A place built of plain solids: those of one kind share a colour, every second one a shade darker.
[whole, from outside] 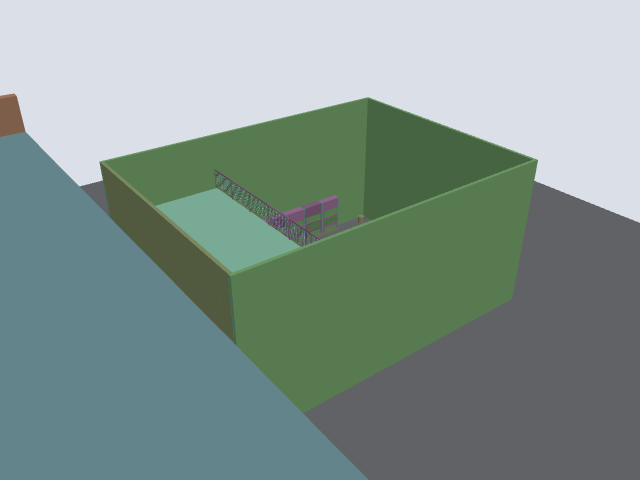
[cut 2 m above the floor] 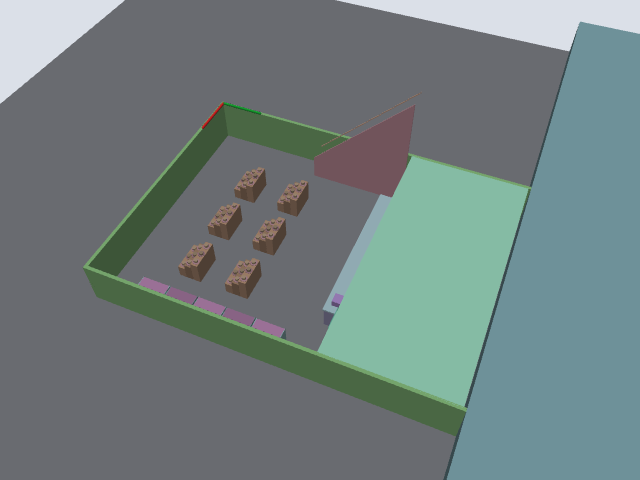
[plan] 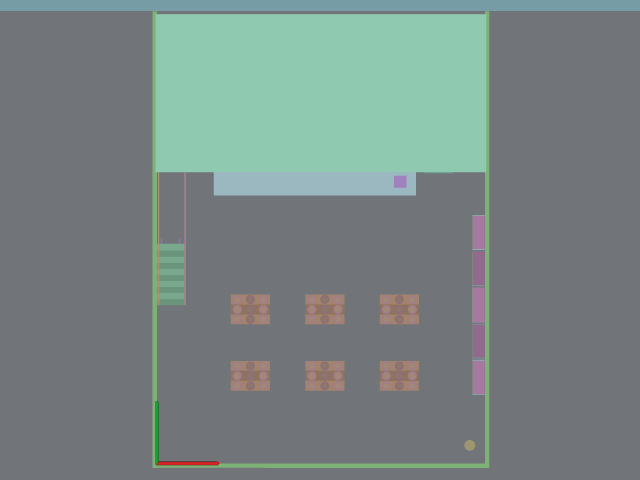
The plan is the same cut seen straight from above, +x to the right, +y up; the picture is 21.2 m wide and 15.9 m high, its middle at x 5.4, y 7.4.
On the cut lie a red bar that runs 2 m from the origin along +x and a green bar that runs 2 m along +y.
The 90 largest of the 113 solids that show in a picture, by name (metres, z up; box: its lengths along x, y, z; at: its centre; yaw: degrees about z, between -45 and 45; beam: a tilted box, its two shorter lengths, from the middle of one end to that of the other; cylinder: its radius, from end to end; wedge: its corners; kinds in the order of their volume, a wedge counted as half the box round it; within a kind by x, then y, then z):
{
 "street_ground_1": {"box": [39.8, 12.65, 4.65], "at": [5.43, 21.3, 2.27]},
 "upper_1": {"box": [10.96, 5.24, 4.65], "at": [5.43, 12.26, 2.27]},
 "wall_1": {"box": [0.15, 15.13, 7.35], "at": [-0.07, 7.42, 3.62]},
 "wall_2": {"box": [4.03, 0.15, 7.35], "at": [1.86, -0.07, 3.62]},
 "wall_3": {"box": [1.5, 0.15, 7.35], "at": [4.33, -0.07, 3.62]},
 "wall_4": {"box": [6.23, 0.15, 7.35], "at": [7.89, -0.07, 3.62]},
 "wall_5": {"box": [0.15, 15.13, 7.35], "at": [10.94, 7.42, 3.62]},
 "street_hedge_1": {"box": [0.6, 12.65, 2.2], "at": [25.03, 21.3, 5.7]},
 "step_1": {"box": [1.3, 0.33, 0.6], "at": [3.09, 2.57, 0.25]},
 "step_2": {"box": [1.3, 0.33, 0.85], "at": [3.09, 2.9, 0.38]},
 "step_3": {"box": [1.3, 0.33, 1.1], "at": [3.09, 3.23, 0.5]},
 "step_4": {"box": [1.3, 0.33, 0.6], "at": [3.09, 4.77, 0.25]},
 "step_5": {"box": [1.3, 0.33, 0.85], "at": [3.09, 5.1, 0.38]},
 "step_6": {"box": [1.3, 0.33, 1.1], "at": [3.09, 5.43, 0.5]},
 "step_7": {"box": [1.3, 0.33, 0.6], "at": [5.56, 2.57, 0.25]},
 "step_8": {"box": [1.3, 0.33, 0.85], "at": [5.56, 2.9, 0.38]},
 "step_9": {"box": [1.3, 0.33, 1.1], "at": [5.56, 3.23, 0.5]},
 "step_10": {"box": [1.3, 0.33, 0.6], "at": [5.56, 4.77, 0.25]},
 "step_11": {"box": [1.3, 0.33, 0.85], "at": [5.56, 5.1, 0.38]},
 "step_12": {"box": [1.3, 0.33, 1.1], "at": [5.56, 5.43, 0.5]},
 "step_13": {"box": [1.3, 0.33, 0.6], "at": [8.03, 2.57, 0.25]},
 "step_14": {"box": [1.3, 0.33, 0.85], "at": [8.03, 2.9, 0.38]},
 "step_15": {"box": [1.3, 0.33, 1.1], "at": [8.03, 3.23, 0.5]},
 "step_16": {"box": [1.3, 0.33, 0.6], "at": [8.03, 4.77, 0.25]},
 "step_17": {"box": [1.3, 0.33, 0.85], "at": [8.03, 5.1, 0.38]},
 "step_18": {"box": [1.3, 0.33, 1.1], "at": [8.03, 5.43, 0.5]},
 "counter_1": {"box": [6.66, 0.7, 1.05], "at": [5.23, 9.28, 0.47]},
 "shelves_body_1": {"box": [0.4, 1.16, 2.1], "at": [10.66, 2.85, 1.0]},
 "shelves_body_2": {"box": [0.4, 1.16, 2.1], "at": [10.66, 4.05, 1.0]},
 "shelves_body_3": {"box": [0.4, 1.16, 2.1], "at": [10.66, 5.25, 1.0]},
 "shelves_body_4": {"box": [0.4, 1.16, 2.1], "at": [10.66, 6.45, 1.0]},
 "shelves_body_5": {"box": [0.4, 1.16, 2.1], "at": [10.66, 7.65, 1.0]},
 "window_wall_1": {"box": [0.7, 0.15, 2.7], "at": [0.35, 14.9, 5.95]},
 "window_wall_2": {"box": [1.2, 0.15, 2.7], "at": [1.3, 14.9, 5.95]},
 "window_wall_3": {"box": [8.96, 0.15, 2.7], "at": [6.38, 14.9, 5.95]},
 "shelves_goods_1": {"box": [0.41, 0.99, 0.38], "at": [10.66, 2.82, 1.28]},
 "shelves_goods_2": {"box": [0.41, 0.88, 0.26], "at": [10.66, 2.83, 0.26]},
 "shelves_goods_3": {"box": [0.41, 0.98, 0.35], "at": [10.66, 2.85, 0.79]},
 "shelves_goods_4": {"box": [0.41, 0.87, 0.34], "at": [10.66, 4.01, 0.3]},
 "shelves_goods_5": {"box": [0.41, 0.88, 0.37], "at": [10.66, 4.03, 0.79]},
 "shelves_goods_6": {"box": [0.41, 0.99, 0.37], "at": [10.66, 4.04, 1.27]},
 "shelves_goods_7": {"box": [0.41, 0.84, 0.29], "at": [10.66, 5.19, 1.24]},
 "stair_guard_1": {"wedge": [[0.9, 5.24, -0.02], [0.9, 5.24, 1.15], [0.9, 9.65, -0.02], [0.9, 9.65, 5.56], [0.96, 5.24, -0.02], [0.96, 5.24, 1.15], [0.96, 9.65, -0.02], [0.96, 9.65, 5.56]]},
 "counter_top_1": {"box": [6.7, 0.78, 0.09], "at": [5.23, 9.26, 0.99]},
 "stair_wall_rail_1": {"wedge": [[0.04, 5.24, 1.1], [0.04, 5.24, 1.16], [0.04, 9.64, 5.5], [0.04, 9.64, 5.56], [0.07, 5.24, 1.1], [0.07, 5.24, 1.16], [0.07, 9.64, 5.5], [0.07, 9.64, 5.56]]},
 "stair_step_1": {"box": [0.96, 0.24, 0.07], "at": [0.43, 5.36, 0.16]},
 "stair_step_2": {"box": [0.96, 0.24, 0.07], "at": [0.43, 5.56, 0.36]},
 "stair_step_3": {"box": [0.96, 0.24, 0.07], "at": [0.43, 5.76, 0.56]},
 "stair_step_4": {"box": [0.96, 0.24, 0.07], "at": [0.43, 5.96, 0.76]},
 "stair_step_5": {"box": [0.96, 0.24, 0.07], "at": [0.43, 6.16, 0.96]},
 "stair_step_6": {"box": [0.96, 0.24, 0.07], "at": [0.43, 6.36, 1.16]},
 "stair_step_7": {"box": [0.96, 0.24, 0.07], "at": [0.43, 6.56, 1.36]},
 "stair_step_8": {"box": [0.96, 0.24, 0.07], "at": [0.43, 6.76, 1.56]},
 "stair_step_9": {"box": [0.96, 0.24, 0.07], "at": [0.43, 6.96, 1.76]},
 "stair_step_10": {"box": [0.96, 0.24, 0.07], "at": [0.43, 7.16, 1.96]},
 "till_1": {"box": [0.42, 0.4, 0.28], "at": [8.06, 9.33, 1.18]},
 "plant_pot_1": {"cylinder": 0.18, "from": [10.36, 0.6, 0.0], "to": [10.36, 0.6, 0.38]},
 "brim_1": {"cylinder": 0.15, "from": [2.66, 2.57, 0.55], "to": [2.66, 2.57, 0.56]},
 "brim_2": {"cylinder": 0.15, "from": [2.66, 2.9, 0.8], "to": [2.66, 2.9, 0.81]},
 "brim_3": {"cylinder": 0.15, "from": [2.66, 3.23, 1.05], "to": [2.66, 3.23, 1.07]},
 "brim_4": {"cylinder": 0.15, "from": [2.66, 4.77, 0.55], "to": [2.66, 4.77, 0.56]},
 "brim_5": {"cylinder": 0.15, "from": [2.66, 5.1, 0.8], "to": [2.66, 5.1, 0.81]},
 "brim_6": {"cylinder": 0.15, "from": [2.66, 5.43, 1.05], "to": [2.66, 5.43, 1.07]},
 "brim_7": {"cylinder": 0.15, "from": [3.09, 2.57, 0.55], "to": [3.09, 2.57, 0.56]},
 "brim_8": {"cylinder": 0.15, "from": [3.09, 2.9, 0.8], "to": [3.09, 2.9, 0.81]},
 "brim_9": {"cylinder": 0.15, "from": [3.09, 3.23, 1.05], "to": [3.09, 3.23, 1.07]},
 "brim_10": {"cylinder": 0.15, "from": [3.09, 4.77, 0.55], "to": [3.09, 4.77, 0.56]},
 "brim_11": {"cylinder": 0.15, "from": [3.09, 5.1, 0.8], "to": [3.09, 5.1, 0.81]},
 "brim_12": {"cylinder": 0.15, "from": [3.09, 5.43, 1.05], "to": [3.09, 5.43, 1.07]},
 "brim_13": {"cylinder": 0.15, "from": [3.53, 2.57, 0.55], "to": [3.53, 2.57, 0.56]},
 "brim_14": {"cylinder": 0.15, "from": [3.53, 2.9, 0.8], "to": [3.53, 2.9, 0.81]},
 "brim_15": {"cylinder": 0.15, "from": [3.53, 3.23, 1.05], "to": [3.53, 3.23, 1.07]},
 "brim_16": {"cylinder": 0.15, "from": [3.53, 4.77, 0.55], "to": [3.53, 4.77, 0.56]},
 "brim_17": {"cylinder": 0.15, "from": [3.53, 5.1, 0.8], "to": [3.53, 5.1, 0.81]},
 "brim_18": {"cylinder": 0.15, "from": [3.53, 5.43, 1.05], "to": [3.53, 5.43, 1.07]},
 "brim_19": {"cylinder": 0.15, "from": [5.13, 2.57, 0.55], "to": [5.13, 2.57, 0.56]},
 "brim_20": {"cylinder": 0.15, "from": [5.13, 2.9, 0.8], "to": [5.13, 2.9, 0.81]},
 "brim_21": {"cylinder": 0.15, "from": [5.13, 3.23, 1.05], "to": [5.13, 3.23, 1.07]},
 "brim_22": {"cylinder": 0.15, "from": [5.13, 4.77, 0.55], "to": [5.13, 4.77, 0.56]},
 "brim_23": {"cylinder": 0.15, "from": [5.13, 5.1, 0.8], "to": [5.13, 5.1, 0.81]},
 "brim_24": {"cylinder": 0.15, "from": [5.56, 2.57, 0.55], "to": [5.56, 2.57, 0.56]},
 "brim_25": {"cylinder": 0.15, "from": [5.56, 2.9, 0.8], "to": [5.56, 2.9, 0.81]},
 "brim_26": {"cylinder": 0.15, "from": [5.56, 3.23, 1.05], "to": [5.56, 3.23, 1.07]},
 "brim_27": {"cylinder": 0.15, "from": [5.56, 4.77, 0.55], "to": [5.56, 4.77, 0.56]},
 "brim_28": {"cylinder": 0.15, "from": [5.99, 2.57, 0.55], "to": [5.99, 2.57, 0.56]},
 "brim_29": {"cylinder": 0.15, "from": [5.99, 2.9, 0.8], "to": [5.99, 2.9, 0.81]},
 "brim_30": {"cylinder": 0.15, "from": [5.99, 3.23, 1.05], "to": [5.99, 3.23, 1.07]},
 "brim_31": {"cylinder": 0.15, "from": [5.99, 4.77, 0.55], "to": [5.99, 4.77, 0.56]},
 "back_corner_1": {"box": [0.04, 0.17, 2.55], "at": [0.0, 14.9, 5.88]},
 "upper_guard_rail_1": {"box": [1.58, 0.044, 0.044], "at": [3.73, 9.67, 5.58]}
}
